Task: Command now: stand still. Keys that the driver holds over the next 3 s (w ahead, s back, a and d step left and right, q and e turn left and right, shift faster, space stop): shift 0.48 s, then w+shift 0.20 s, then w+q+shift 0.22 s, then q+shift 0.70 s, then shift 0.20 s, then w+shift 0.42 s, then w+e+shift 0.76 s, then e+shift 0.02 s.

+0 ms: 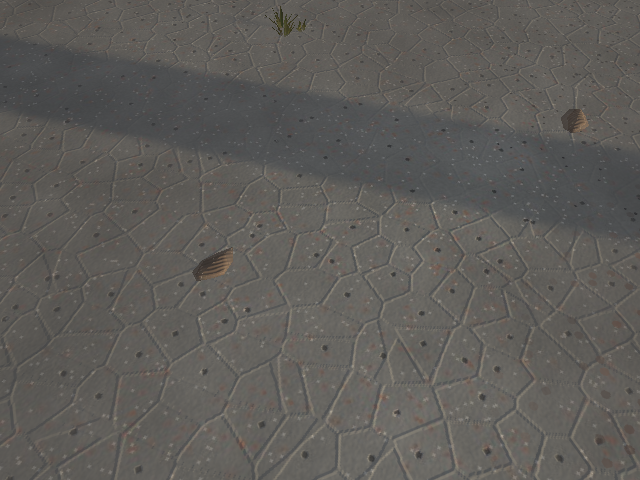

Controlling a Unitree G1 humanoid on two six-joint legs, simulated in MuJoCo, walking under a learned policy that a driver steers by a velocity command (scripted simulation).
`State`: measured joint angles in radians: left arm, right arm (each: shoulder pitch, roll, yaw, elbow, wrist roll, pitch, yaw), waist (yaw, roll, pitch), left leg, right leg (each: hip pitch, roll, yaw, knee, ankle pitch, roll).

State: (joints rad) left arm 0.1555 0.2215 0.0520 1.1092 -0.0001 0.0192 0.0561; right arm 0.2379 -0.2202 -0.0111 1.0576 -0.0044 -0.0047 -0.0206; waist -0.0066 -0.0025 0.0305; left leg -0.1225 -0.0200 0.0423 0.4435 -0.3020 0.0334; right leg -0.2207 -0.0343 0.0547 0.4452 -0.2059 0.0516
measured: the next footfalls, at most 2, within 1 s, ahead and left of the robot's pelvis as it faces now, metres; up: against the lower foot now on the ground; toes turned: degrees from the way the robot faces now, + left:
right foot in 0.80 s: +0.16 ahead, -0.18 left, +0.00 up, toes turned -2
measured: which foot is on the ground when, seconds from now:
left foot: down 0.00-0.80, up 0.82-1.00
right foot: down 0.00-0.52, up 0.54-0.78, down 0.80-1.00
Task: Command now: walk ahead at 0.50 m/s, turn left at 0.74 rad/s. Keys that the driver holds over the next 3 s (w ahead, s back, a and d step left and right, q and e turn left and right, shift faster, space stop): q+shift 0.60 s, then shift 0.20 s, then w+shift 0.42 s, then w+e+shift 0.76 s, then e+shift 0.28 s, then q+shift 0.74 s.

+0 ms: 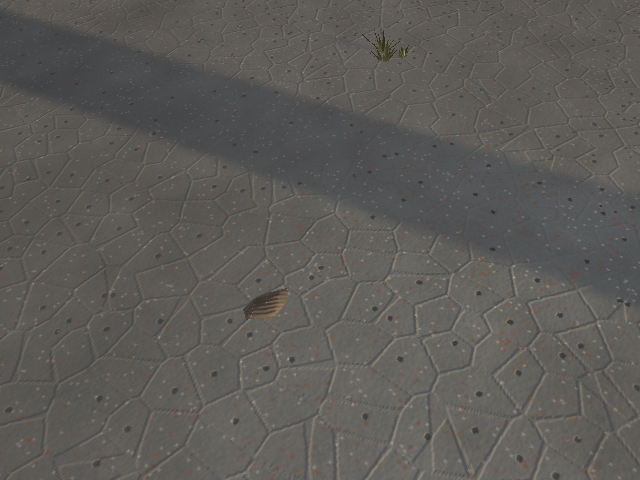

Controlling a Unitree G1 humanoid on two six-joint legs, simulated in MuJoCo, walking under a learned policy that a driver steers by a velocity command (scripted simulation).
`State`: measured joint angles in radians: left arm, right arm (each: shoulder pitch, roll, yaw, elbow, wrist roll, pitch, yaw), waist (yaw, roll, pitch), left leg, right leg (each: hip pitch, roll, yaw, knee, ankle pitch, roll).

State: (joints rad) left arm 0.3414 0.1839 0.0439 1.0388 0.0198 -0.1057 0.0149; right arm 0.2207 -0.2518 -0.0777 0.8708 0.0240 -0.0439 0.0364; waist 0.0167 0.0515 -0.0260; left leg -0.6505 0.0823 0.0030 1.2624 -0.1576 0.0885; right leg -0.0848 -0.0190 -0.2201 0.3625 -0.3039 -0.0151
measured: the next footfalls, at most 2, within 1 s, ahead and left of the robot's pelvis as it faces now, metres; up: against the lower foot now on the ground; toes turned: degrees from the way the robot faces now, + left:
left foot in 0.22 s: +0.29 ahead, +0.09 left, +0.00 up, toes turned +14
right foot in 0.70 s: +0.44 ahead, -0.05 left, +0.00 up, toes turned +46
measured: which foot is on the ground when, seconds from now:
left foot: up 0.00-0.20, down 0.22-0.70, up 0.72-1.00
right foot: down 0.00-0.22, up 0.24-0.68, down 0.70-1.00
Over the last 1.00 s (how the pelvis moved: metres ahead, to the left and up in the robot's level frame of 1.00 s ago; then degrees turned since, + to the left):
0.17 -0.08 0.00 10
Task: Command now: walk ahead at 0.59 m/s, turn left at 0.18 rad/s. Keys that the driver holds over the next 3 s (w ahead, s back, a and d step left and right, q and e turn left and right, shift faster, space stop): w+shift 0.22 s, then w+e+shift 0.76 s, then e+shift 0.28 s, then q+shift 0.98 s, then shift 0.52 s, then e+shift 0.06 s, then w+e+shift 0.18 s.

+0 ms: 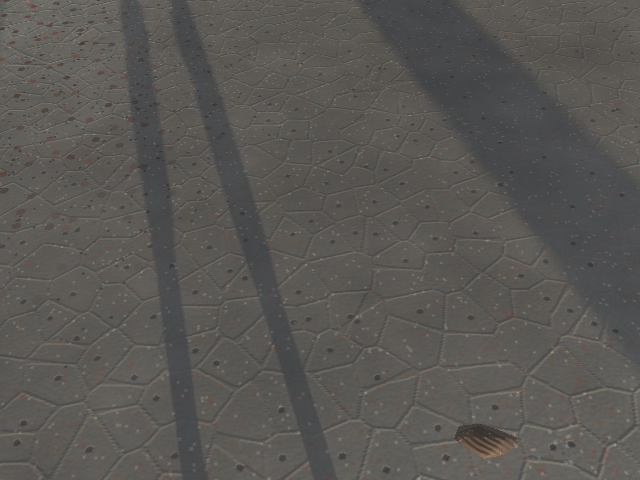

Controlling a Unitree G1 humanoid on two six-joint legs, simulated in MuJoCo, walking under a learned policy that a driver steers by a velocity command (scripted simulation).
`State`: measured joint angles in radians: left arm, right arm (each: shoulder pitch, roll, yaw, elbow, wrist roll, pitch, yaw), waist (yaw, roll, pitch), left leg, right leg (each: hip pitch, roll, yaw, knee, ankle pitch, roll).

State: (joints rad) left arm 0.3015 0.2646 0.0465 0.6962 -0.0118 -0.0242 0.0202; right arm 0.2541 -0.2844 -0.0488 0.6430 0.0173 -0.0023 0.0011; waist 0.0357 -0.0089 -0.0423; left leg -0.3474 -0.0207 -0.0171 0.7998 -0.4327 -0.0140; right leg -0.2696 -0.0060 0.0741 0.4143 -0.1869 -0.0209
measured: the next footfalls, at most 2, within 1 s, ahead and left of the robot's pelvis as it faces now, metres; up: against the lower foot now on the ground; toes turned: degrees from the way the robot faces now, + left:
left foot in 0.08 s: +0.01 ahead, +0.12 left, +0.00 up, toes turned +0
right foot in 0.48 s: +0.40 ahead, -0.12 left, +0.00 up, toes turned -10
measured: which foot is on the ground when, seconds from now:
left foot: up 0.00-0.06, down 0.08-0.50, up 0.52-0.92, down 0.94-1.00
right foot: down 0.00-0.08, up 0.10-0.46, down 0.48-0.94, up 0.96-1.00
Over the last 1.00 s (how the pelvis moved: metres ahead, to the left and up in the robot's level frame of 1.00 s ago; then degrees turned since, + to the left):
0.31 -0.01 0.01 43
